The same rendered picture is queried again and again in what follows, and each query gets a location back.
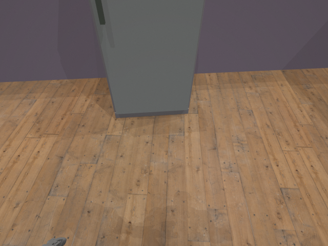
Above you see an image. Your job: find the fridge door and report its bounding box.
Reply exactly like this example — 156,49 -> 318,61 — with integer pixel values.
91,0 -> 204,114

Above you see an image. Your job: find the handle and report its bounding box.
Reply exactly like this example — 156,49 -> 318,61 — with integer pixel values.
95,0 -> 106,25

